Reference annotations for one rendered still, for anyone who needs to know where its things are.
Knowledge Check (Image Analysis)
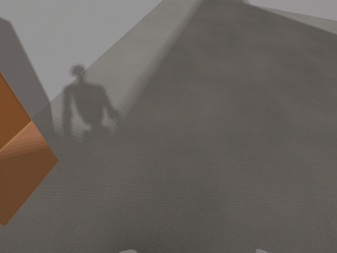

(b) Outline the cupboard door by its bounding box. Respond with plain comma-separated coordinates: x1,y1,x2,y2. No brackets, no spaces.
0,77,30,149

